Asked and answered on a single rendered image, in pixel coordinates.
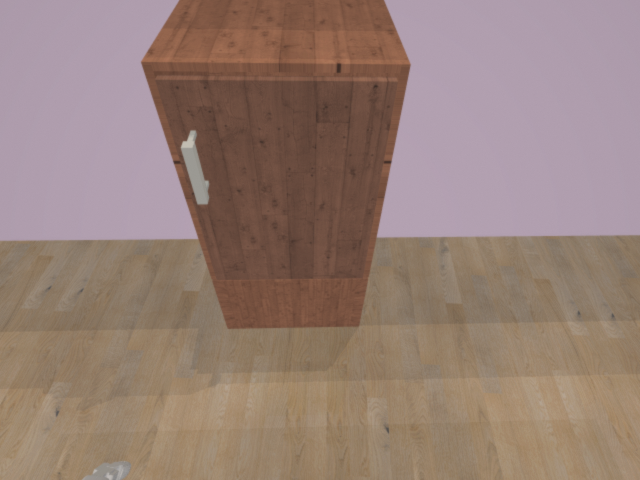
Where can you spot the cupboard door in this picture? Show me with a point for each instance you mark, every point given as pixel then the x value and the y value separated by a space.
pixel 294 165

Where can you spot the handle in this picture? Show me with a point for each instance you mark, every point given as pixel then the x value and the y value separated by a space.
pixel 191 158

